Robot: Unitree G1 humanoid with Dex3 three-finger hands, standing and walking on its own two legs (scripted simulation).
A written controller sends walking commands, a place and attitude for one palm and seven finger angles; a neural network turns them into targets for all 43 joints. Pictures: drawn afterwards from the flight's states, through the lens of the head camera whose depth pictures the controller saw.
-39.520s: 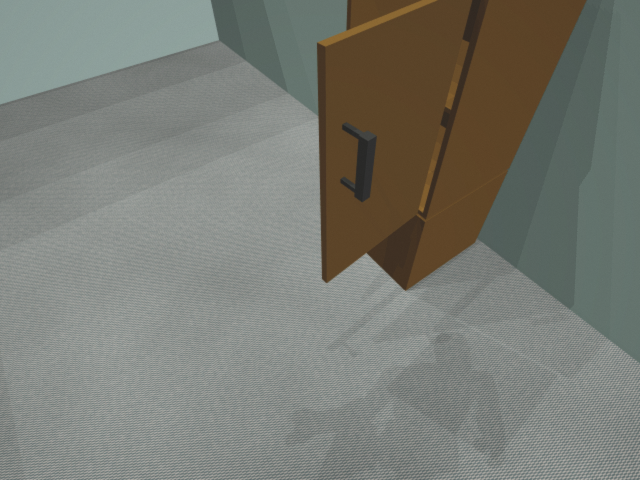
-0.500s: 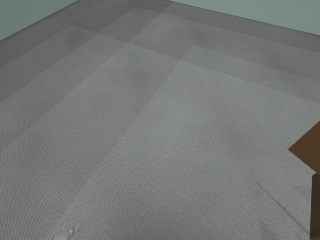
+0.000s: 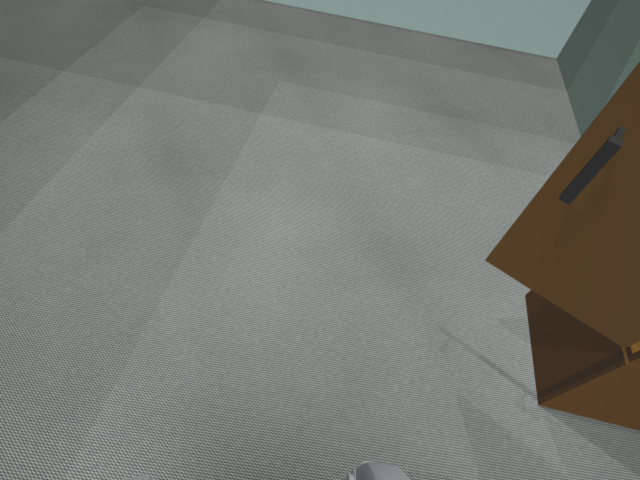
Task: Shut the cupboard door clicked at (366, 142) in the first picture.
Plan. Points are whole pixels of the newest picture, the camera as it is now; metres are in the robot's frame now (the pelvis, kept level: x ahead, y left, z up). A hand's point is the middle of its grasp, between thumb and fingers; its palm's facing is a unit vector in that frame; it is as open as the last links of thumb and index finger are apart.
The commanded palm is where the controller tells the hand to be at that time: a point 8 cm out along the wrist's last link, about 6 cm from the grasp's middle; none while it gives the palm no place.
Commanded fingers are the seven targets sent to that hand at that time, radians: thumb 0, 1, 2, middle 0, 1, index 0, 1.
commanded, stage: turn to face it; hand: left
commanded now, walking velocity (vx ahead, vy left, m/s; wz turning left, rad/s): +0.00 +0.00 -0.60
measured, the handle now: (592, 166) +0.64 -0.44 +0.04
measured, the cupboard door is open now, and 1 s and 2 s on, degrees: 63 63 63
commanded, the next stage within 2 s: take the last steps up to it in 0.94 s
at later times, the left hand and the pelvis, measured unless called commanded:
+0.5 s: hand (220, 464) +0.15 +0.14 -0.16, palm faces -0.28 -0.93 -0.24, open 7.4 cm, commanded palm none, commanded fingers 0.00 0.90 0.90 -0.20 -0.30 -0.20 -0.30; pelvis +0.02 -0.03 +0.00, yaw -17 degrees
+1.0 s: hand (266, 407) +0.23 +0.09 -0.16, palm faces -0.51 -0.82 -0.24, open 7.4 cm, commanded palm none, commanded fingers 0.00 0.90 0.90 -0.20 -0.30 -0.20 -0.30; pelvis +0.03 -0.03 -0.01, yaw -31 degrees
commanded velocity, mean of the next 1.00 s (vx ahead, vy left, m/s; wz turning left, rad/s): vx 0.00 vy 0.00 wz -0.46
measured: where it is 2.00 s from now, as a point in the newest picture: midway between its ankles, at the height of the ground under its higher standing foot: outside the picture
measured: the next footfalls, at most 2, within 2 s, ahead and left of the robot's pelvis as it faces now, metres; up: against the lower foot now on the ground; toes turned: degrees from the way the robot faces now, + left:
right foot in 0.24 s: +0.02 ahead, -0.15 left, +0.00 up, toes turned -14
left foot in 0.62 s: +0.12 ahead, +0.07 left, +0.00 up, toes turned -18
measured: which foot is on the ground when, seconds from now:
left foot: down 0.00-0.24, up 0.26-0.60, down 0.62-0.98, up 1.00-1.00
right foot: up 0.00-0.22, down 0.24-0.62, up 0.64-0.96, down 0.98-1.00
